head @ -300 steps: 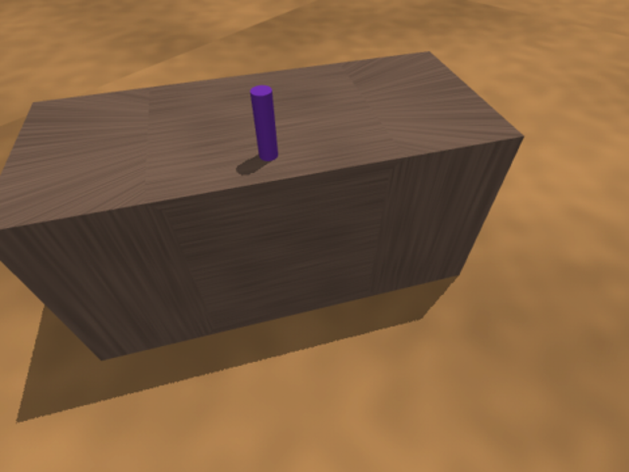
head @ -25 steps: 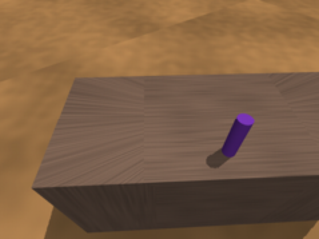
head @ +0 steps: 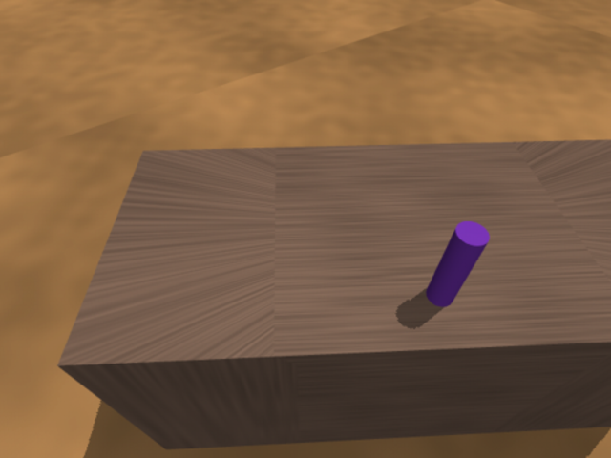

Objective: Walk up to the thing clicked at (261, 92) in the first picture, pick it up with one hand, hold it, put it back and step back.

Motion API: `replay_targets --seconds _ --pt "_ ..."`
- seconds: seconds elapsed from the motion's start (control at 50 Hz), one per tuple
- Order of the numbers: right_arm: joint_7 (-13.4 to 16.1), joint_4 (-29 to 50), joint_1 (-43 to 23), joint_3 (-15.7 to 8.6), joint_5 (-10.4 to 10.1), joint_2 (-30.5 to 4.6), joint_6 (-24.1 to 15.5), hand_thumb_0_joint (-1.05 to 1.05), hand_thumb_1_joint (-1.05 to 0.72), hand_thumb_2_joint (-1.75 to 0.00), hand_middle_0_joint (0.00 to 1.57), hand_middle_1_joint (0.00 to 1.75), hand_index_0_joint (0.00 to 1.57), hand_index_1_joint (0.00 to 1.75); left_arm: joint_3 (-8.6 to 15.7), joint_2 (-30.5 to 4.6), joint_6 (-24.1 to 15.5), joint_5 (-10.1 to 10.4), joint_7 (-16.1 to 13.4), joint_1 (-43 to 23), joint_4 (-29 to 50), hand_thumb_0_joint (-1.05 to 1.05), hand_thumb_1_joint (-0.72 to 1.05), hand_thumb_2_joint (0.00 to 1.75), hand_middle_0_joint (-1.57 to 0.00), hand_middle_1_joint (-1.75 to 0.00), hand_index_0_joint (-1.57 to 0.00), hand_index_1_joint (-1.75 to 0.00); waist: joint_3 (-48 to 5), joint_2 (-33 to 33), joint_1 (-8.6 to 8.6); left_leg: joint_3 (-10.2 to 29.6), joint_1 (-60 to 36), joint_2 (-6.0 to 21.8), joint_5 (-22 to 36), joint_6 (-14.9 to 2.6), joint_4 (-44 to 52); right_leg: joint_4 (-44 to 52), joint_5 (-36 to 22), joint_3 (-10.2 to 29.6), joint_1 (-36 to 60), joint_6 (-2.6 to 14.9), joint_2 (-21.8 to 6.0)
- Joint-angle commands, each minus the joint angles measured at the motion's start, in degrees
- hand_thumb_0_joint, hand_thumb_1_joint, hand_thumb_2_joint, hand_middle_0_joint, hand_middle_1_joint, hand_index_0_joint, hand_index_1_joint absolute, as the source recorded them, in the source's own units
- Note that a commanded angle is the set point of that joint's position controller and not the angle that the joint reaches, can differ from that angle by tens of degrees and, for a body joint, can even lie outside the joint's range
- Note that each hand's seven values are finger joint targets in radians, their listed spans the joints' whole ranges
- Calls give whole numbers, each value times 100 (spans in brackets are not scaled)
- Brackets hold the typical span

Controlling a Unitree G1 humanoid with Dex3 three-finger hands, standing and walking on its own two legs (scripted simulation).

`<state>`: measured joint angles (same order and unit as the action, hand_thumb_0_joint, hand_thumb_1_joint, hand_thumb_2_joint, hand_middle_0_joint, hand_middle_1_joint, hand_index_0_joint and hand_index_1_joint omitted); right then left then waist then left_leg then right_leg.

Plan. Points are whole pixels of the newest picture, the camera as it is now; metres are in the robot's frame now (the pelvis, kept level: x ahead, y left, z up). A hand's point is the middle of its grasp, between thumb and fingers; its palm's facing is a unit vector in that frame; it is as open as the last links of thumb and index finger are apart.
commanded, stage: stand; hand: right
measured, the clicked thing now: (454, 267) +0.41 -0.24 -0.04
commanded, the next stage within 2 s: rise first in 0.38 s
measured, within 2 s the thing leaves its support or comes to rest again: neither
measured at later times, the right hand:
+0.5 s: hand out of the picture +0.08 -0.25 -0.15, palm faces -0.01 +0.94 -0.35, open 7.4 cm
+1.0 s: hand (525, 446) +0.15 -0.27 -0.08, palm faces +0.22 +0.91 -0.36, open 16.0 cm
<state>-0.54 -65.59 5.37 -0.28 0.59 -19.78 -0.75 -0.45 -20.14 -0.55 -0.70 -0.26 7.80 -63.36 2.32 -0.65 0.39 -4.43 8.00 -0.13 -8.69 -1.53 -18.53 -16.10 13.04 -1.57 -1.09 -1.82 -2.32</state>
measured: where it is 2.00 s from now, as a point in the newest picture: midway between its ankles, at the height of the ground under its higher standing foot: outside the picture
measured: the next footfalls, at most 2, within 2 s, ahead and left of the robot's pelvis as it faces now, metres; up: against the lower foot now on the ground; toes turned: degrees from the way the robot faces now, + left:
none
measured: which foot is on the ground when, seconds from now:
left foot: down 0.00-1.00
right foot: down 0.00-1.00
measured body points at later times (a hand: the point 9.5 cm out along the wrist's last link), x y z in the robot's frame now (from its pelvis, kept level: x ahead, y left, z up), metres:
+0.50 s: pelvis +0.00 +0.00 +0.00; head +0.00 +0.00 +0.45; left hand +0.07 +0.30 -0.14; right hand +0.08 -0.30 -0.13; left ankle +0.02 +0.10 -0.75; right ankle -0.05 -0.14 -0.75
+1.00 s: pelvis -0.01 -0.02 +0.00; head +0.01 -0.01 +0.44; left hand +0.15 +0.25 -0.11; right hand +0.14 -0.32 -0.06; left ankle +0.02 +0.10 -0.75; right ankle -0.05 -0.14 -0.75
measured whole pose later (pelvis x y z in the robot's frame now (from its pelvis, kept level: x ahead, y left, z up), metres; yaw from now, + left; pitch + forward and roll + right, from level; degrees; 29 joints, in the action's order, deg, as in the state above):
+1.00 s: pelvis -0.01 -0.02 +0.00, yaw -1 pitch +1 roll +0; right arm 3.9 -29.0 15.3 -6.9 -2.7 -17.0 -3.2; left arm 5.1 -13.8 -3.6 2.5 -5.3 9.8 -42.0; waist 0.7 -1.7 1.5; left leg -4.5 13.8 1.7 -9.8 -0.2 -23.0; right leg -22.8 15.3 -1.2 -8.1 -0.2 -0.7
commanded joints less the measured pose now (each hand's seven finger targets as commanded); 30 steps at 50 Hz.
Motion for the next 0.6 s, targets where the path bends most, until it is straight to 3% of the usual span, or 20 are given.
replay_targets --seconds 0.0,0.18,0.28,0.44,0.46,0.48,0.5,0.52,0.54,0.58 --pt "102 353 -249 -208 -16 -1250 -117 0 -90 -90 20 30 20 30 242 -1206 -106 -25 -58 -120 295 0 90 90 -20 -30 -20 -30 -398 2 -7 812 -530 844 1221 -18 149 315 -973 458 -389 238 -662" --pt "98 342 -275 -202 -19 -1239 -126 0 -90 -90 20 30 20 30 244 -1196 -97 -7 -48 -152 291 0 90 90 -20 -30 -20 -30 -325 93 -6 840 -480 853 1105 4 230 293 -779 467 -427 260 -642" --pt "103 378 -307 -213 -18 -1259 -125 0 -90 -90 20 30 20 30 237 -1200 -119 -18 -54 -82 313 0 90 90 -20 -30 -20 -30 -512 25 -36 794 -650 864 1383 -38 104 297 -1134 459 -366 238 -671" --pt "98 354 -267 -210 -20 -1226 -118 0 -90 -90 20 30 20 30 259 -1234 -92 -21 -50 -112 295 0 90 90 -20 -30 -20 -30 -219 30 -8 844 -426 834 899 -6 262 324 -651 460 -480 270 -631" --pt "95 351 -288 -216 -19 -1263 -112 0 -82 -82 12 22 12 22 250 -1185 -91 -14 -47 -83 290 0 82 82 -12 -22 -12 -22 -253 75 -32 850 -445 840 829 -25 247 356 -622 464 -468 273 -641" --pt "142 2362 -2298 -53 -434 -305 -569 0 -74 -74 7 14 6 14 215 -299 -761 464 -84 -2094 2301 0 74 74 -4 -14 -4 -14 -331 -471 -114 325 301 216 602 136 -287 -484 -693 -81 -1282 275 278" --pt "247 2660 -1944 -99 -656 -532 -779 0 -66 -66 7 6 6 6 107 -429 -849 611 -201 -2238 2428 0 66 66 -2 -6 -1 -6 -574 176 110 303 -157 183 190 168 -104 -323 -460 -34 -1027 287 199" --pt "339 1750 -1040 -363 -581 -1020 -700 0 -58 -58 7 5 6 5 330 -798 -791 607 -290 -1650 1812 0 58 58 -1 -2 0 -4 -184 257 191 266 -16 171 -134 169 -51 -302 -250 -44 -1267 305 220" --pt "363 1425 -714 -596 -560 -1206 -615 0 -50 -50 7 5 6 5 642 -1059 -681 602 -313 -1106 1439 0 50 50 -1 -2 0 -5 -33 193 33 229 328 207 -105 176 -207 -444 -213 -103 -1317 286 274" --pt "470 1834 -600 -916 -557 -1382 -659 0 -34 -34 7 5 6 5 898 -1147 -644 575 -430 -889 1832 0 37 34 -2 -3 -1 -4 -1387 335 -21 188 -208 221 731 217 -448 -642 -890 -51 -1034 289 273"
